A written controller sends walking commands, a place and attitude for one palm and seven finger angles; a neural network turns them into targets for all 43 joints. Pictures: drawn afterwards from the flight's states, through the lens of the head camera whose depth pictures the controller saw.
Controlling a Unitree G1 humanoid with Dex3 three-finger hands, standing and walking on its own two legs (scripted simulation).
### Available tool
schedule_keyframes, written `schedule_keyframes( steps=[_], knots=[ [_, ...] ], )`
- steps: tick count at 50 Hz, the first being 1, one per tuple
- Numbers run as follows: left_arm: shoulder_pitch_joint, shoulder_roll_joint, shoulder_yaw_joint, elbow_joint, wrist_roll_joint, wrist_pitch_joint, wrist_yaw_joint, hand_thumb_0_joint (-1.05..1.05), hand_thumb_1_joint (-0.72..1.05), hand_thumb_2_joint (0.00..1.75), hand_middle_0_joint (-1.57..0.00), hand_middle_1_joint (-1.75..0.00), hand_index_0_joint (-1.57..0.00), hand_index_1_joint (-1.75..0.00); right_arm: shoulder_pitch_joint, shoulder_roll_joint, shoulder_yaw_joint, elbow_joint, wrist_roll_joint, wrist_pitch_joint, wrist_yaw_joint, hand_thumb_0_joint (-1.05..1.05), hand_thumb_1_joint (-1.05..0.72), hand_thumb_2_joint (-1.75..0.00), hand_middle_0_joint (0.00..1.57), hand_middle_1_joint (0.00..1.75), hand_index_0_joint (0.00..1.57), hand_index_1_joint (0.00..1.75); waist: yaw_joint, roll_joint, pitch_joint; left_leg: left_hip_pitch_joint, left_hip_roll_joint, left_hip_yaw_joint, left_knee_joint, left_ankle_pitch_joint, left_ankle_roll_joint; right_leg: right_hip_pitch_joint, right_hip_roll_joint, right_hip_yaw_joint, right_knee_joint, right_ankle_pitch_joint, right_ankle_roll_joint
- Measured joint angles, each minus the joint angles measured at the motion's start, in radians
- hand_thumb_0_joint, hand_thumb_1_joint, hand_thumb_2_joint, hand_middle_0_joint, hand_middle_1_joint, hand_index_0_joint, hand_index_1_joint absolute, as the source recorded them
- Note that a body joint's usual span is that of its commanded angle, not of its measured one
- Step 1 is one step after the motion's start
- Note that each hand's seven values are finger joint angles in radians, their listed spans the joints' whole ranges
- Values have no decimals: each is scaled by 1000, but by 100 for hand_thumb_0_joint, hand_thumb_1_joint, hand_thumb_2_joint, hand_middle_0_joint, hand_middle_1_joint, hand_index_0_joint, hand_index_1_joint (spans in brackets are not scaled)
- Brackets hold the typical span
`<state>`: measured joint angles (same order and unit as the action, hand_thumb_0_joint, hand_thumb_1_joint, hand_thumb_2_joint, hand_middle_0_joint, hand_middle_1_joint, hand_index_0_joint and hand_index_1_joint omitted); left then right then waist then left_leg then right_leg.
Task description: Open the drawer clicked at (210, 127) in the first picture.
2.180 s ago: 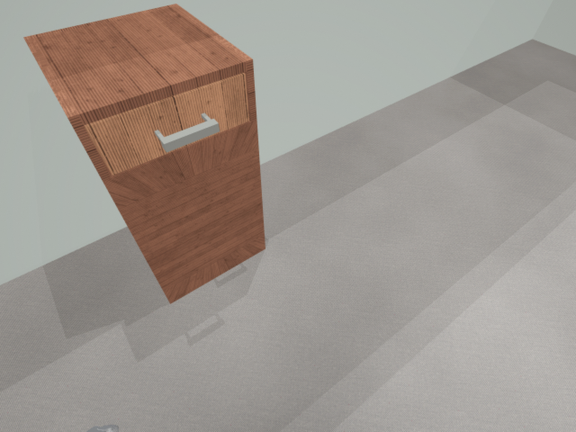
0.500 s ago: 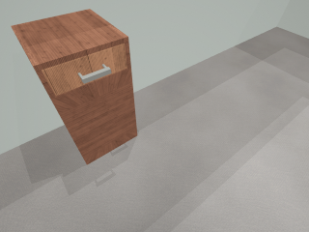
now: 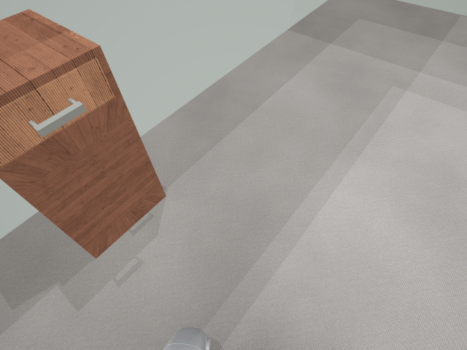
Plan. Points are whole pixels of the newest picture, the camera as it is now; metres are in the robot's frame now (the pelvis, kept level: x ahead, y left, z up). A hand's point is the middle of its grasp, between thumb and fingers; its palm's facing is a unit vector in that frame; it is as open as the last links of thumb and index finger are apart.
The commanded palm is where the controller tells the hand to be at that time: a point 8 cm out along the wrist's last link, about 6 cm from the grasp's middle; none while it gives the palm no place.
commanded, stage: walk to a spot facing it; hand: left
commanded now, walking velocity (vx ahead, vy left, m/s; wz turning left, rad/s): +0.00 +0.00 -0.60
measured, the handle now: (57, 115) +0.67 +0.58 -0.05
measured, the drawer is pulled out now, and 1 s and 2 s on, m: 0.00 0.00 0.00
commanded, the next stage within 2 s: turn to face it in 1.72 s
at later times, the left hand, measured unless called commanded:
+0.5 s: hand (103, 349) +0.13 +0.29 -0.18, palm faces -0.18 -0.96 -0.19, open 7.4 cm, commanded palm none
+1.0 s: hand (220, 234) +0.40 +0.09 -0.20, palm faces -0.60 -0.79 -0.10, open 7.4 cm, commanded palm none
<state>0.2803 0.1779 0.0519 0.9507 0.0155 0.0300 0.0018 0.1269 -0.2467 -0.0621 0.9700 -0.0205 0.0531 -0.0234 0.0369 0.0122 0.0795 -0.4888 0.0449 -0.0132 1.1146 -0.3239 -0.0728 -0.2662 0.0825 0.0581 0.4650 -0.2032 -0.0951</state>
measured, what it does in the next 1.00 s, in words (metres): walks ahead, turning right: left foot, then right foot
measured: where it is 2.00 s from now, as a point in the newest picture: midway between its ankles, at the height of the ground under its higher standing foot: (296, 273)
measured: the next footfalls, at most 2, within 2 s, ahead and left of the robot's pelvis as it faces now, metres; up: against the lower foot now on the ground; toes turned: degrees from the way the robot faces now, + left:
left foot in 0.40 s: +0.09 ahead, +0.16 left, +0.00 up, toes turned -12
right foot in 1.00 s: +0.28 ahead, -0.07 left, +0.00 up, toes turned -45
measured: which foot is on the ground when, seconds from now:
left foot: up 0.00-0.38, down 0.40-1.00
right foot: down 0.00-0.40, up 0.42-0.98, down 1.00-1.00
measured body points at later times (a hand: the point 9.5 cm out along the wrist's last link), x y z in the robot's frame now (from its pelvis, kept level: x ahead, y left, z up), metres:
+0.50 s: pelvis +0.06 +0.09 +0.00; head +0.06 +0.12 +0.45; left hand +0.14 +0.34 -0.16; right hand +0.07 -0.18 -0.11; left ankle +0.05 +0.17 -0.74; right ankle +0.02 -0.05 -0.69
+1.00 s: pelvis +0.22 +0.01 -0.03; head +0.27 +0.00 +0.41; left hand +0.43 +0.13 -0.19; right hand -0.02 -0.06 -0.15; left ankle +0.07 +0.17 -0.71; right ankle +0.25 -0.04 -0.75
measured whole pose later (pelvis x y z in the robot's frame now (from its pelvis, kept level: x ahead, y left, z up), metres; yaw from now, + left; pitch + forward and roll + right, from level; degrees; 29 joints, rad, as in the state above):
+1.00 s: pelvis +0.22 +0.01 -0.03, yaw -35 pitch +0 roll -1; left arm 0.11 0.18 0.06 0.94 0.04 0.01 -0.05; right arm 0.58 -0.08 0.00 1.11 -0.01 -0.04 -0.03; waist -0.03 -0.05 0.10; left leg 0.05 0.09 0.38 0.70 -0.47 -0.03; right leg -0.41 0.05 -0.22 0.65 -0.26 -0.12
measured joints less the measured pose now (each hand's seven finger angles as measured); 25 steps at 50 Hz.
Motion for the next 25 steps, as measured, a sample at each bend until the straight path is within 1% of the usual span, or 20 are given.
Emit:
schedule_keyframes(
  steps=[5,8,11,16,18,20,21,22,23,25],
  knots=[
    [4,-2,6,-3,1,-3,-2,0,90,90,-20,-30,-20,-30,-8,-17,-3,-12,-4,2,-7,0,-90,-89,20,30,20,30,4,7,-21,5,1,-28,-29,11,-11,10,30,44,-46,33,3],
    [12,3,10,-4,4,-9,-6,0,90,90,-20,-30,-20,-30,1,-20,-2,-17,-9,-1,-1,0,-90,-89,19,30,20,30,9,7,-43,18,3,-25,-65,6,-12,18,43,70,-65,43,6],
    [25,13,12,-5,8,-18,-11,0,90,90,-20,-30,-20,-30,12,-17,1,-25,-11,-9,9,0,-90,-89,19,30,20,30,13,-1,-64,36,0,-15,-130,-7,-8,27,49,98,-81,49,12],
    [49,34,13,-7,13,-21,-15,0,90,90,-20,-30,-20,-30,24,-2,6,-47,-4,-28,19,1,-90,-89,19,30,20,30,26,-22,-87,92,-25,-5,-315,-47,11,36,51,155,-87,41,33],
    [56,46,17,-7,15,-16,-16,0,90,90,-20,-30,-20,-30,31,8,10,-58,1,-41,20,1,-90,-89,20,30,20,30,29,-34,-93,137,-40,-1,-424,-49,23,32,51,180,-69,26,48],
    [65,58,22,-10,13,-8,-16,0,90,90,-20,-30,-20,-30,47,14,18,-74,7,-64,18,1,-90,-89,20,30,20,30,22,-40,-101,214,-43,6,-576,-25,36,11,61,196,-7,-17,64],
    [65,64,27,-6,9,-4,-17,1,90,90,-20,-30,-20,-30,54,18,21,-77,5,-76,14,0,-90,-89,20,30,20,30,12,-43,-102,230,-45,16,-607,23,58,-17,62,190,65,-95,64],
    [62,69,32,2,8,2,-19,1,90,90,-20,-30,-20,-30,62,25,25,-77,4,-82,11,0,-90,-89,20,30,20,30,7,-52,-100,238,-49,34,-599,35,82,-54,50,158,160,-170,70],
    [59,73,38,7,10,8,-23,1,91,90,-20,-30,-20,-30,75,29,31,-78,2,-84,10,0,-90,-89,20,30,20,30,3,-53,-99,255,-46,53,-598,29,101,-95,36,113,263,-210,80],
    [50,84,49,11,20,13,-34,1,91,90,-20,-30,-20,-30,115,40,39,-73,-2,-88,8,0,-90,-89,20,30,20,30,-7,-52,-101,306,-34,82,-639,21,120,-175,5,38,450,-187,98]
  ],
)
